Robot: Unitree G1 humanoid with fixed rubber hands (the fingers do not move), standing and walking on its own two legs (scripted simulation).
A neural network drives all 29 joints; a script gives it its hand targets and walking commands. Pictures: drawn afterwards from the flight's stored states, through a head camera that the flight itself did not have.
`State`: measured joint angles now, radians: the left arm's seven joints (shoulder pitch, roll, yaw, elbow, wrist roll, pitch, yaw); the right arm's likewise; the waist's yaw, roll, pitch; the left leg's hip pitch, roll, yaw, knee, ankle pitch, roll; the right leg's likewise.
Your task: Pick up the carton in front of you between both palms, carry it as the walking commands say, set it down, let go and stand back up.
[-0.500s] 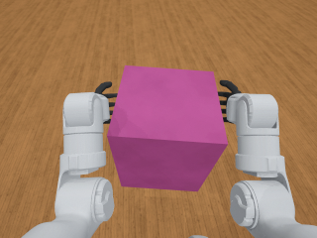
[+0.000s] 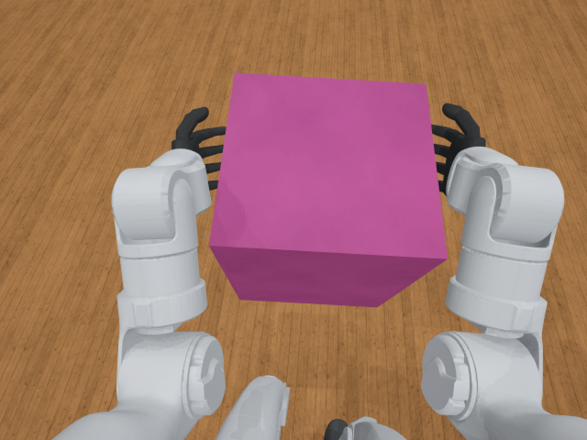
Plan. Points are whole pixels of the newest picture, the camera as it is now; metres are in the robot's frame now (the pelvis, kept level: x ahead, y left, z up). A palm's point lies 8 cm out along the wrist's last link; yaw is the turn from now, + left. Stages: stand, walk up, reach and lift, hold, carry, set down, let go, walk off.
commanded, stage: carry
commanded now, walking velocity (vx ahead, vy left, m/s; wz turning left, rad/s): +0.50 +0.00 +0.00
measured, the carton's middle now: (317, 209) +0.39 +0.04 +0.07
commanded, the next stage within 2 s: none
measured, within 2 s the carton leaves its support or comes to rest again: neither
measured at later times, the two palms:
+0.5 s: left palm (257, 31) +0.66 +0.16 +0.14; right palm (454, 55) +0.63 -0.13 +0.14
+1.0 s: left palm out of the picture +0.87 +0.13 +0.12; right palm out of the picture +0.86 -0.17 +0.11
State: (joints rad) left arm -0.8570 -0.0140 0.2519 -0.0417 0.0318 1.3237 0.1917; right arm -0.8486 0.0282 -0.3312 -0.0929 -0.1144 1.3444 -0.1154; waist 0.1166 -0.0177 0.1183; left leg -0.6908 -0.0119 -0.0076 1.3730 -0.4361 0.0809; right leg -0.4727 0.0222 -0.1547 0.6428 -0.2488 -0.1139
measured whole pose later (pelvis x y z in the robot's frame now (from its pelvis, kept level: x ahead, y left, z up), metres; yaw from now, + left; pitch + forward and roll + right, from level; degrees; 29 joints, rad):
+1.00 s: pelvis +0.59 -0.01 +0.03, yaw -1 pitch +5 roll +1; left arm -0.21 -0.14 0.11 -0.29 0.13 1.18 0.11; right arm -0.20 0.14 -0.11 -0.30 -0.14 1.23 -0.12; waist 0.01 0.01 -0.08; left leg -0.54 0.08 0.10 0.78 -0.29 -0.02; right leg -0.18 -0.04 -0.18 0.30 -0.20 -0.04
